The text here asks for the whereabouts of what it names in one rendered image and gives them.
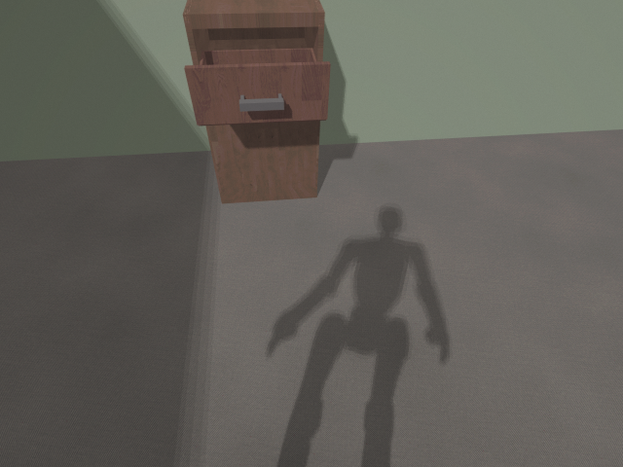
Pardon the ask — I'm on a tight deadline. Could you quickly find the cabinet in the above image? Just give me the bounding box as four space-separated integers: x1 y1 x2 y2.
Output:
183 0 325 203

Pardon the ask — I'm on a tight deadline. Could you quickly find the handle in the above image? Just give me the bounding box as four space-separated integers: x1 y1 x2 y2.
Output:
239 93 284 112

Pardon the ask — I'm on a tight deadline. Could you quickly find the drawer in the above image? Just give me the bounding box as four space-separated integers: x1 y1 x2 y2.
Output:
184 48 331 126

